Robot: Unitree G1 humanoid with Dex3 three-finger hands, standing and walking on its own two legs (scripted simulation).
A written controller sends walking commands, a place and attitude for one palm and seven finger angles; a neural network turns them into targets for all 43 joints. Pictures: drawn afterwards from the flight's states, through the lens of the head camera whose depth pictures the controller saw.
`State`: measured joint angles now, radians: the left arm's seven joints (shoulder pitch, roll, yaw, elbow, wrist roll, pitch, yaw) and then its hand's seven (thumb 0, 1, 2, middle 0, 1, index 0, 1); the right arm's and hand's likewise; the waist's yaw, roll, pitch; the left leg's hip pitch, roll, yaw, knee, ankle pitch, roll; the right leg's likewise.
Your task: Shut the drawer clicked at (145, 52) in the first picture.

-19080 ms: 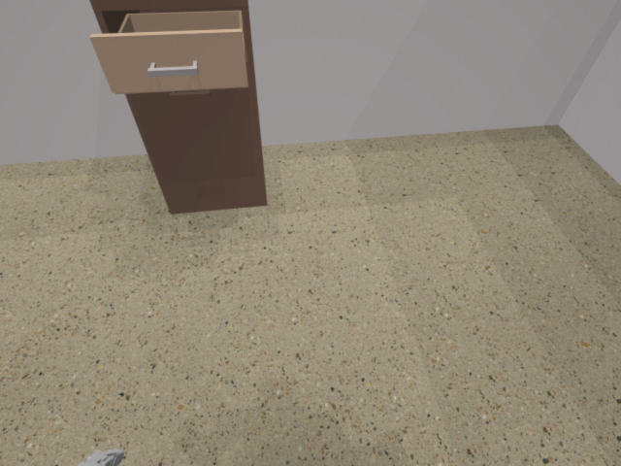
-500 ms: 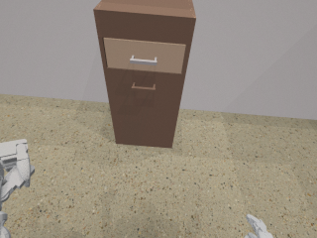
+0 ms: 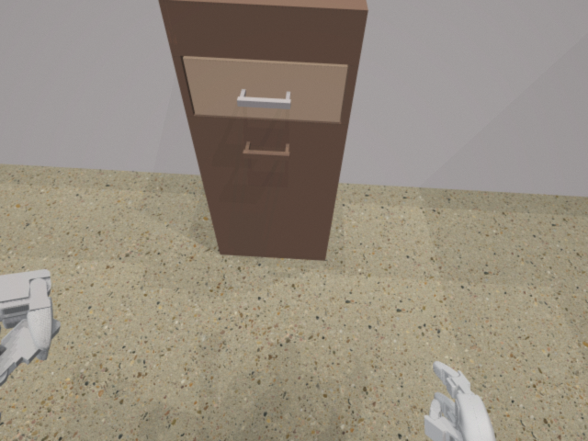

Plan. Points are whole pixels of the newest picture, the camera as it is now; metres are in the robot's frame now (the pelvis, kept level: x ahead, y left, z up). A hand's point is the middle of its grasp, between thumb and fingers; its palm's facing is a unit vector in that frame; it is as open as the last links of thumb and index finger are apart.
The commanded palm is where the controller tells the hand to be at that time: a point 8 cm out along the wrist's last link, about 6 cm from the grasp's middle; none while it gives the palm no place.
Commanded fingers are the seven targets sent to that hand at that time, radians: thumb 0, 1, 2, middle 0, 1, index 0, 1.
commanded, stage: stop stepping back and stand still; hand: left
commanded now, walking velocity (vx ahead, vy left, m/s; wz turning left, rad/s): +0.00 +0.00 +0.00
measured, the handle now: (265, 98) +0.85 +0.12 -0.01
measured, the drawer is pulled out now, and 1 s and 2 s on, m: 0.00 0.00 0.00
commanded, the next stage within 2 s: let the arm hang, fingers relaxed in 0.10 s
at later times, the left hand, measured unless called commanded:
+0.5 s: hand out of the picture +0.04 +0.19 -0.17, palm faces -0.02 -0.97 -0.23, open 3.1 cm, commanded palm none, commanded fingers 0.00 0.90 0.90 -0.76 -0.91 -0.76 -0.91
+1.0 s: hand out of the picture -0.05 +0.16 -0.17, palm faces +0.05 -0.98 -0.17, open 7.0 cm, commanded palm none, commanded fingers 0.00 0.90 0.90 -0.20 -0.30 -0.20 -0.30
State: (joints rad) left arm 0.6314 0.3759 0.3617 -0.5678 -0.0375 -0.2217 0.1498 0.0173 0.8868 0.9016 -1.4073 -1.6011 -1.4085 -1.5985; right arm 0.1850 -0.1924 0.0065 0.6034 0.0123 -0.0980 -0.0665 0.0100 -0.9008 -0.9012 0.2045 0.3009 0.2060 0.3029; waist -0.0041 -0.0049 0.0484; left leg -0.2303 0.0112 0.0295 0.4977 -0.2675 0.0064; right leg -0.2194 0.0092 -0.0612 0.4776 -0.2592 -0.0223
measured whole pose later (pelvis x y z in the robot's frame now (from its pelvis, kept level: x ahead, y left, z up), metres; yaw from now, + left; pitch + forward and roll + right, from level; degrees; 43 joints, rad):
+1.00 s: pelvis -0.02 +0.01 +0.00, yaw +0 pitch -2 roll +0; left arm 0.31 0.10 0.01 1.17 0.01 0.00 0.03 0.01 0.91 0.90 -0.26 -0.37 -0.26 -0.37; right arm 0.34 -0.09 0.00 1.13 -0.01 0.01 -0.04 0.00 -0.90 -0.90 0.20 0.30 0.20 0.30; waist 0.00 0.02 0.04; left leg -0.20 -0.01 0.04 0.43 -0.20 0.02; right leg -0.21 -0.01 -0.06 0.44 -0.21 -0.01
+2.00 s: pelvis +0.00 -0.01 +0.01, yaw +0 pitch -2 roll +0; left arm 0.24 0.14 0.02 1.16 0.01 -0.02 0.03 0.01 0.91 0.90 -0.20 -0.30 -0.20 -0.30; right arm 0.27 -0.14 -0.01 1.14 -0.01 0.00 -0.04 0.00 -0.91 -0.90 0.20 0.30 0.20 0.30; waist 0.00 0.02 0.06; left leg -0.15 0.02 0.03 0.39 -0.21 -0.01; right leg -0.15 0.02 -0.06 0.39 -0.21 -0.05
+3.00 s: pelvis +0.01 -0.03 +0.01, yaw +0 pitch -1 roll +0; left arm 0.17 0.22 0.02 1.15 0.01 -0.02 0.02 0.01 0.90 0.90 -0.20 -0.30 -0.20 -0.30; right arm 0.20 -0.22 -0.01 1.14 -0.01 0.00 -0.04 0.00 -0.90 -0.90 0.20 0.30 0.20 0.30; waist -0.01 0.02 0.06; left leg -0.11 0.04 0.03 0.34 -0.20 -0.03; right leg -0.11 0.04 -0.06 0.34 -0.21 -0.06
